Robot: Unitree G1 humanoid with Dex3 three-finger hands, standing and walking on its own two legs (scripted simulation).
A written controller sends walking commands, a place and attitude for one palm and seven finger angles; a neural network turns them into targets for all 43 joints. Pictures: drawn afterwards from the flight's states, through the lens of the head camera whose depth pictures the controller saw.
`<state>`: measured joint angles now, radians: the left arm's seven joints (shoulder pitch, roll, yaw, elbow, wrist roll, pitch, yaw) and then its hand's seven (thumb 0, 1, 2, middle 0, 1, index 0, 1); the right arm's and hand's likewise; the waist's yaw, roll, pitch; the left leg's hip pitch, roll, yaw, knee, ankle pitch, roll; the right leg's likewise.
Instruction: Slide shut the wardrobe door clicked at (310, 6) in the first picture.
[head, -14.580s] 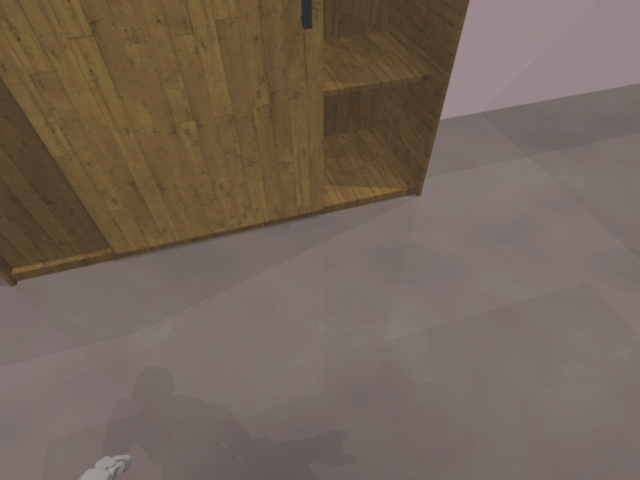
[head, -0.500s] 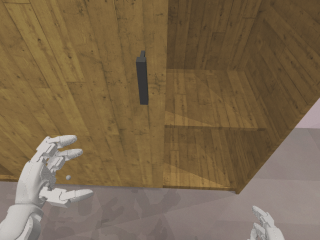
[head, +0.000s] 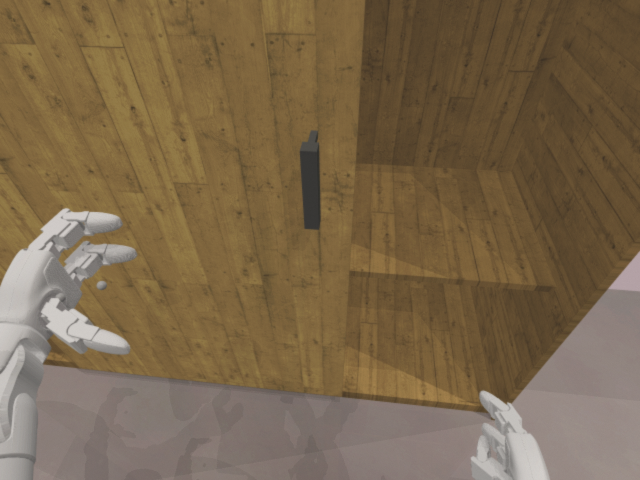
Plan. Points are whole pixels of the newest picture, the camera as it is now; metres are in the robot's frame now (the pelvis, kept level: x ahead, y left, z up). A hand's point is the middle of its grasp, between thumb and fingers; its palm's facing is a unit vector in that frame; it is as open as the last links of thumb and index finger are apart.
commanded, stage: raise the hand with hooked fingers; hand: left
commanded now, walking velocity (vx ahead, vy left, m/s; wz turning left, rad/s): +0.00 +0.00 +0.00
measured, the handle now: (313, 180) +0.50 +0.07 +0.13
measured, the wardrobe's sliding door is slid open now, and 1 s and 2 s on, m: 0.46 0.46 0.46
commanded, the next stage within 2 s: move the hooked fingers beside the handle in 0.54 s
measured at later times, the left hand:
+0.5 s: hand (112, 273) +0.28 +0.26 +0.15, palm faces +0.08 -0.99 -0.07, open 14.0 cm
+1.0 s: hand (163, 245) +0.33 +0.23 +0.15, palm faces +0.03 -1.00 -0.04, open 14.0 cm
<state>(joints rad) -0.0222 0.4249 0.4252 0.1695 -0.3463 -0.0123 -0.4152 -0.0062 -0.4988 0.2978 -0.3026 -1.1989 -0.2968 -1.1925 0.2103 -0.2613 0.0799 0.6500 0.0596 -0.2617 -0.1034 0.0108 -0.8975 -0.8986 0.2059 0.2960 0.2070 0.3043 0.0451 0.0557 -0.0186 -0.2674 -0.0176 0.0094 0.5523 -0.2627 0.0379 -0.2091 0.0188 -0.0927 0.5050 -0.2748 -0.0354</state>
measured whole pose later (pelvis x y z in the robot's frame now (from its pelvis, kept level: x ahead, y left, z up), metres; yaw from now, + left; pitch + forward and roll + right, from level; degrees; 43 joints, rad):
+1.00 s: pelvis +0.00 -0.01 +0.00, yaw -1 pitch +0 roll +0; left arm -0.22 0.40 0.38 0.35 -0.30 0.00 -0.37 -0.01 -0.51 0.29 -0.30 -1.20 -0.30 -1.20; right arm 0.22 -0.28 0.06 0.67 0.07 -0.25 -0.10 0.01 -0.90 -0.90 0.20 0.30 0.21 0.30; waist 0.01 0.06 -0.01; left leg -0.26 0.00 0.03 0.51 -0.25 0.02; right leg -0.23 0.03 -0.07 0.50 -0.27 -0.05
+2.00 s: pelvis +0.01 -0.01 +0.00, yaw -2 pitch +3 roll +0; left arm -0.53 0.28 0.23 0.63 -0.20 -0.08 -0.13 -0.01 -0.51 0.29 -0.30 -1.20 -0.30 -1.20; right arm 0.28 -0.28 0.03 0.70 0.06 -0.13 -0.06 0.01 -0.90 -0.90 0.20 0.30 0.20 0.30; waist -0.04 0.05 -0.02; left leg -0.30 0.00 0.04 0.51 -0.26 0.02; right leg -0.28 0.03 -0.05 0.51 -0.28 -0.05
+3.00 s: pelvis +0.01 +0.00 +0.00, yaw -3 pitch +5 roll +0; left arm -0.62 0.27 0.24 0.77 -0.17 -0.17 -0.09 -0.01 -0.50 0.30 -0.30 -1.20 -0.30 -1.20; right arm 0.32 -0.26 0.02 0.68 0.05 -0.09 -0.03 0.01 -0.90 -0.90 0.20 0.30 0.20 0.30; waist -0.06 0.05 -0.04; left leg -0.36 0.00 0.06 0.55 -0.28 0.04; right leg -0.33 0.03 -0.04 0.53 -0.28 -0.03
